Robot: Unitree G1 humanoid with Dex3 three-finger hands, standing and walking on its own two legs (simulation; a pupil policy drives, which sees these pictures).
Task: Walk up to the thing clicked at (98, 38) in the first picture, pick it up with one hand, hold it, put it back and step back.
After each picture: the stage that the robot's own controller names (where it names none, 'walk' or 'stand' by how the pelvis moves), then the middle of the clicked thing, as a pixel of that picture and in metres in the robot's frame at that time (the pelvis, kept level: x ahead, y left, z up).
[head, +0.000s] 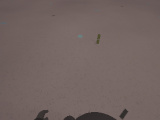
stand; (98, 39) +1.95 -0.23 -0.65
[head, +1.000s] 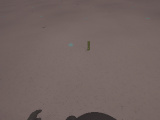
walk; (88, 45) +1.82 +0.13 -0.63
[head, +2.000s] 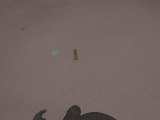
walk; (75, 54) +1.21 +0.37 -0.65
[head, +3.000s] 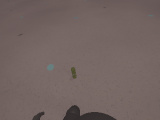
walk; (73, 73) +0.80 +0.31 -0.65
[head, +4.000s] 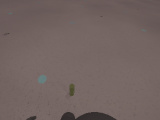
walk; (71, 90) +0.53 +0.18 -0.63
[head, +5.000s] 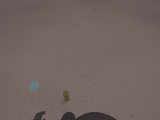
stand; (66, 96) +0.39 +0.24 -0.64
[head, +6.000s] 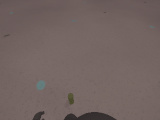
stand; (71, 99) +0.38 +0.19 -0.64
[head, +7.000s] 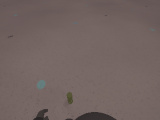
stand; (70, 98) +0.41 +0.20 -0.65
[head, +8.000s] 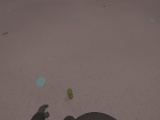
stand; (70, 94) +0.41 +0.21 -0.65
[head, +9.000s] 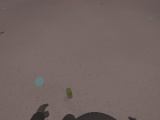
stand; (69, 93) +0.40 +0.22 -0.65
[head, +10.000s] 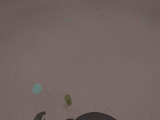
stand; (68, 100) +0.35 +0.23 -0.64
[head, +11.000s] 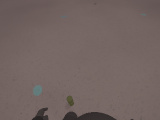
stand; (70, 101) +0.31 +0.20 -0.64
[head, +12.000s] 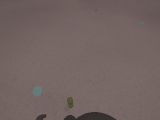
stand; (70, 102) +0.33 +0.19 -0.66
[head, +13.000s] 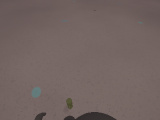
stand; (69, 103) +0.32 +0.19 -0.66
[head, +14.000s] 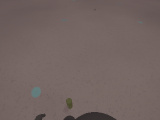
stand; (69, 103) +0.31 +0.19 -0.66
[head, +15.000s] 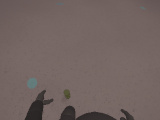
go down; (67, 94) +0.32 +0.19 -0.62
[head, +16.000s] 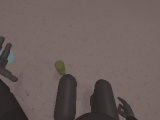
go down; (61, 69) +0.39 +0.24 -0.26
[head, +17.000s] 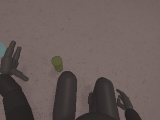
close in; (58, 65) +0.38 +0.25 -0.23
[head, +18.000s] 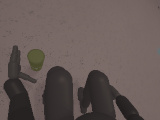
close in; (36, 62) +0.35 +0.28 -0.15
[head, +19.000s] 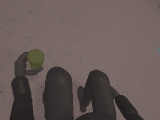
lift; (36, 62) +0.35 +0.28 -0.15
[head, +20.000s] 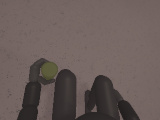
lift; (49, 73) +0.28 +0.26 -0.09
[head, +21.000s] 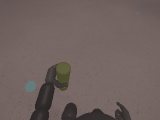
lift; (63, 78) +0.30 +0.16 +0.05
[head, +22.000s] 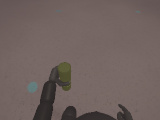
hold; (65, 78) +0.31 +0.15 +0.01
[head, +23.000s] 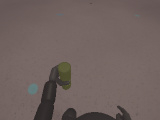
crouch; (65, 77) +0.32 +0.16 +0.02
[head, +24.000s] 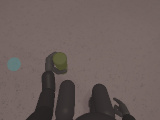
crouch; (61, 65) +0.38 +0.19 -0.05
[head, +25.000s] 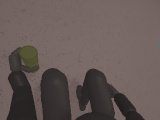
lower; (31, 61) +0.37 +0.28 -0.16
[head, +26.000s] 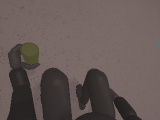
lower; (31, 58) +0.38 +0.29 -0.16
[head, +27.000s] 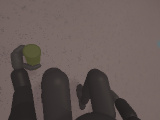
lower; (33, 59) +0.37 +0.28 -0.16
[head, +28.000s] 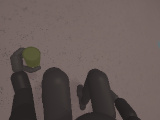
lower; (33, 62) +0.35 +0.28 -0.16
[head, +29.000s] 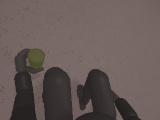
loosen; (36, 62) +0.35 +0.27 -0.16
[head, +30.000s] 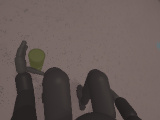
withdraw; (36, 63) +0.35 +0.27 -0.16
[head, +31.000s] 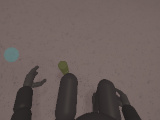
walk; (64, 69) +0.38 +0.23 -0.28
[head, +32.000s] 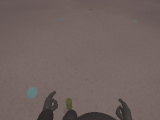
stand; (69, 104) +0.31 +0.17 -0.59
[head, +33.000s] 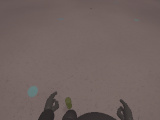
stand; (68, 103) +0.32 +0.19 -0.60
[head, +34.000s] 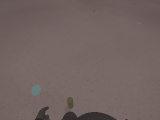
stand; (70, 103) +0.33 +0.18 -0.63
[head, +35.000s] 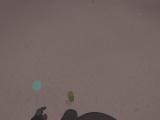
walk; (71, 96) +0.35 +0.17 -0.64
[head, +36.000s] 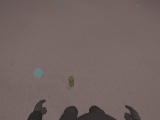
walk; (71, 81) +0.49 +0.19 -0.64
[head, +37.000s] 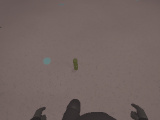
walk; (75, 64) +0.81 +0.24 -0.62
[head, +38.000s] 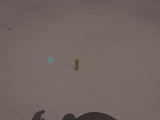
stand; (76, 64) +0.99 +0.20 -0.64
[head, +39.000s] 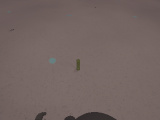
stand; (78, 65) +0.99 +0.18 -0.66
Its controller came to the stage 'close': yes
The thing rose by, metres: 0.67
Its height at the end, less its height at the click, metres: +0.00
